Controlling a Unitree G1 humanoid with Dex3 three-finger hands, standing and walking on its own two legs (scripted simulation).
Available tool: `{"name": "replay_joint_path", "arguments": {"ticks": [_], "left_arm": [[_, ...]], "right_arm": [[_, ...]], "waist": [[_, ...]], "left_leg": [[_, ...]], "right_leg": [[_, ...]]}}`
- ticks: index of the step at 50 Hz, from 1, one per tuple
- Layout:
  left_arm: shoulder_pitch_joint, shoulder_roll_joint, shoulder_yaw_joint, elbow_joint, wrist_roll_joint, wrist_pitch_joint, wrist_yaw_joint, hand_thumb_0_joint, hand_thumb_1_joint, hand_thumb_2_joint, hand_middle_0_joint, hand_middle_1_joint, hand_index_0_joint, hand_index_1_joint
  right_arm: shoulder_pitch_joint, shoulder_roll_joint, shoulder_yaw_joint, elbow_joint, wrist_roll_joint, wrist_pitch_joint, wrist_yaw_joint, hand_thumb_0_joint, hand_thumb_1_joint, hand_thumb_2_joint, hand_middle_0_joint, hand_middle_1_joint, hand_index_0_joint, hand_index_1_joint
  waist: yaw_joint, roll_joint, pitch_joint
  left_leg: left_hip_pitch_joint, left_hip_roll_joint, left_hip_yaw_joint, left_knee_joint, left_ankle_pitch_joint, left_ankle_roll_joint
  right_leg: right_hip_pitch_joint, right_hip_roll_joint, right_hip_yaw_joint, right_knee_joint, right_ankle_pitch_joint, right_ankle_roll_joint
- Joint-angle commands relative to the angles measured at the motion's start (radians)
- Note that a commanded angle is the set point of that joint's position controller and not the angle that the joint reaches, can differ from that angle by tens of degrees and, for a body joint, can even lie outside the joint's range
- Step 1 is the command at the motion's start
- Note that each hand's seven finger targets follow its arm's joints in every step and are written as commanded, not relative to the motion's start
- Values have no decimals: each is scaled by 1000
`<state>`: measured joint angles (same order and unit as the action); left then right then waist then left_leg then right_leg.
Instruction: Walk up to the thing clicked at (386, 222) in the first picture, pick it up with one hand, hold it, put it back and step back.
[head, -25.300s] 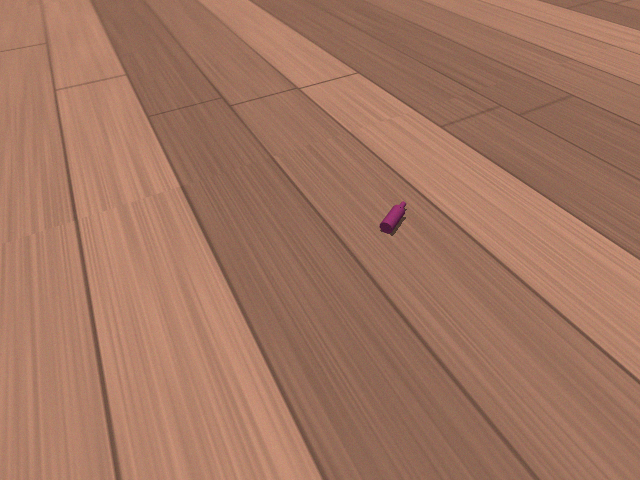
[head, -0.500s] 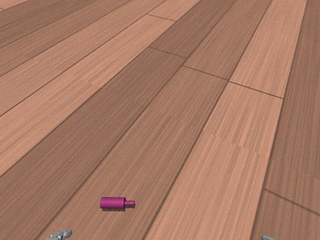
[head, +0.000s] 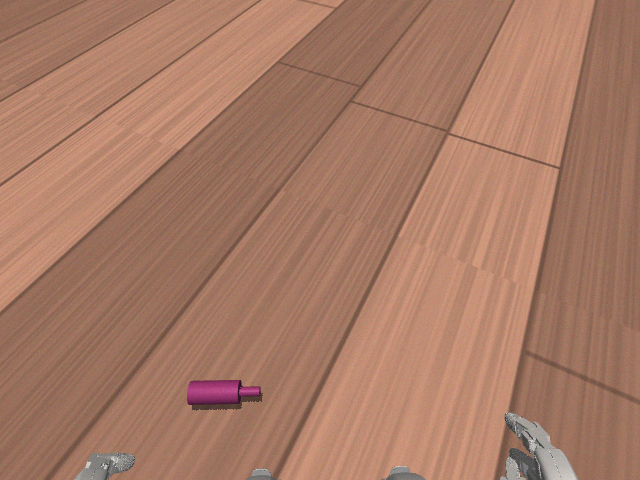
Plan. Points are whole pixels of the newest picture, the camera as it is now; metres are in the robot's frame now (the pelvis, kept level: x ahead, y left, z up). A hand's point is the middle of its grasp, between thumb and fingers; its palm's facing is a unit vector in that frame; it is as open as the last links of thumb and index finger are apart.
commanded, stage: rise first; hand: left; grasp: from above
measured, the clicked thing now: (225, 392) +0.44 +0.27 -0.68
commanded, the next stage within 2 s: none
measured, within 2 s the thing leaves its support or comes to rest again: neither
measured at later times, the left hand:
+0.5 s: hand out of the picture +0.13 +0.27 -0.17, palm faces -0.14 -0.86 -0.48, open 14.2 cm
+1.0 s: hand (150, 467) +0.22 +0.31 -0.32, palm faces -0.41 -0.55 -0.73, open 14.1 cm
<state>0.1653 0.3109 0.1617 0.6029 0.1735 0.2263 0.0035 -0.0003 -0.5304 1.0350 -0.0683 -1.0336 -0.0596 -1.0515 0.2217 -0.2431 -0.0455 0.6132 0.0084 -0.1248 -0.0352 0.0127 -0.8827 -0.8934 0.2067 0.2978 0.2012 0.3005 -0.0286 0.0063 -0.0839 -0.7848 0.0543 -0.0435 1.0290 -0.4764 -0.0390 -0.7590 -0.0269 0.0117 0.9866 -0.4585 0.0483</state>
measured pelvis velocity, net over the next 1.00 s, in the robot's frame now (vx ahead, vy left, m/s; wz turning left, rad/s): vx -0.04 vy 0.00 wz -0.02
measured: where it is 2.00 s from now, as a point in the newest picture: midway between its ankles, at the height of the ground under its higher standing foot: outside the picture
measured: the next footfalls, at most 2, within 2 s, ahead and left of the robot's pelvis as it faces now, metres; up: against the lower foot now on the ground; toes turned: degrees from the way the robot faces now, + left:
none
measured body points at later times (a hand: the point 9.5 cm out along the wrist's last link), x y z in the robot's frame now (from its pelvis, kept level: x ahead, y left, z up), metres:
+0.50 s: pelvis -0.01 +0.00 -0.05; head +0.10 +0.02 +0.39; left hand +0.14 +0.31 -0.14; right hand +0.17 -0.24 -0.13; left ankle +0.01 +0.14 -0.67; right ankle +0.01 -0.15 -0.67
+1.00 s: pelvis -0.04 +0.00 -0.19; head +0.14 +0.01 +0.22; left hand +0.24 +0.34 -0.28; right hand +0.15 -0.27 -0.30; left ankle +0.01 +0.14 -0.67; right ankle +0.01 -0.15 -0.67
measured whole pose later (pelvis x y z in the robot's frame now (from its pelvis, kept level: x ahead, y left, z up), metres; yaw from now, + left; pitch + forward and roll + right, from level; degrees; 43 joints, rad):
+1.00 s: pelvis -0.04 +0.00 -0.19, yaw -1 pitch +32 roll -3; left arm -0.14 0.53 0.21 0.71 0.62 -0.15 0.02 0.00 -0.56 1.01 -0.12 -0.99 -0.11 -1.01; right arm 0.07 -0.30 -0.06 0.64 -0.01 -0.21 0.02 0.01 -0.92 -0.90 0.21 0.30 0.20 0.30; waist -0.02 0.00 -0.18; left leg -1.69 0.03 -0.10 1.82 -0.69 -0.06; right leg -1.67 -0.02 0.02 1.79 -0.68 0.06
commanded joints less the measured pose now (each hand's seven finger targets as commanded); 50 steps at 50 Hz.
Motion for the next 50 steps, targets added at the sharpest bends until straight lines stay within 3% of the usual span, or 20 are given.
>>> {"name": "replay_joint_path", "arguments": {"ticks": [1,3,9,16,20,28,29,33,37,39,42,44,48,50], "left_arm": [[35,184,47,-211,13,17,9,0,-580,1043,-60,-1020,-39,-1042],[45,199,64,-257,18,29,12,0,-573,1023,-65,-1039,-51,-1053],[112,183,49,-327,29,57,12,0,-577,1001,-71,-1045,-62,-1052],[161,200,60,-393,53,61,17,0,-587,989,-83,-1034,-75,-1041],[179,190,57,-392,51,54,20,0,-588,994,-82,-1026,-70,-1037],[204,213,66,-406,76,19,21,0,-578,981,-100,-999,-86,-1013],[169,213,58,-404,81,12,21,0,-587,997,-92,-999,-74,-1015],[48,263,71,-324,136,-55,27,0,-570,980,-108,-986,-90,-1002],[-109,310,81,-199,212,-166,27,0,-565,999,-108,-964,-84,-987],[-157,324,73,-157,263,-227,23,0,-565,1001,-111,-970,-87,-993],[-219,389,99,-95,340,-310,24,0,-580,1010,-126,-984,-101,-1009],[-256,423,122,-38,386,-358,30,0,-585,1012,-131,-991,-108,-1015],[-369,485,141,16,478,-425,45,0,-594,1044,-87,-1039,-70,-1057],[-453,553,173,26,516,-453,55,0,-599,1056,-73,-1052,-57,-1070]], "right_arm": [[-5,-146,-48,-152,-5,-57,-18,0,-877,-893,201,300,200,300],[-5,-144,-48,-160,-8,-64,-22,0,-884,-895,201,300,200,300],[-16,-138,-41,-189,-9,-80,-31,0,-900,-900,201,300,200,300],[-8,-131,-42,-204,-8,-91,-36,0,-920,-904,201,300,200,300],[-26,-129,-37,-207,-9,-97,-32,0,-910,-902,201,300,200,300],[-38,-133,-41,-211,-5,-109,-23,0,-915,-903,201,300,200,300],[-43,-136,-42,-210,-3,-112,-20,0,-910,-901,201,300,200,300],[-51,-146,-44,-180,-3,-126,-12,0,-908,-901,201,300,200,300],[-74,-162,-56,-142,-10,-148,5,0,-897,-898,201,300,200,300],[-75,-170,-61,-117,-13,-156,14,0,-902,-899,201,300,200,300],[-81,-184,-64,-94,-12,-156,26,0,-921,-906,201,300,200,300],[-84,-198,-63,-76,-14,-146,36,0,-933,-909,201,300,200,300],[-67,-218,-81,-52,-21,-113,54,0,-916,-906,201,300,200,300],[-49,-227,-87,-31,-26,-94,60,0,-907,-904,201,300,200,300]], "waist": [[-6,55,-235],[0,69,-242],[-4,72,-252],[0,92,-321],[4,76,-285],[12,73,-319],[-1,77,-302],[-11,59,-296],[-17,61,-300],[-6,80,-359],[5,79,-442],[27,101,-482],[29,100,-589],[38,106,-639]], "left_leg": [[111,-30,42,-110,232,33],[87,-30,44,-87,225,33],[35,-25,29,-44,207,30],[6,-27,26,24,281,30],[-55,-29,14,39,202,31],[-119,-38,15,98,146,39],[-136,-37,11,102,113,39],[-233,-40,6,180,76,44],[-357,-46,21,280,-36,49],[-396,-47,27,342,-11,46],[-473,-52,27,437,4,47],[-513,-51,17,483,34,41],[-568,-51,22,608,100,42],[-591,-49,26,670,131,45]], "right_leg": [[63,35,-54,-85,189,-52],[44,33,-52,-66,185,-53],[-17,35,-56,-8,157,-56],[-57,39,-59,59,213,-60],[-105,36,-62,82,144,-60],[-161,39,-57,127,106,-61],[-190,40,-57,137,77,-61],[-287,35,-50,209,46,-64],[-423,31,-33,299,-48,-64],[-469,31,-29,368,-21,-66],[-543,33,-27,461,-7,-67],[-608,33,-33,539,12,-70],[-693,37,-47,649,56,-69],[-713,36,-48,691,81,-66]]}}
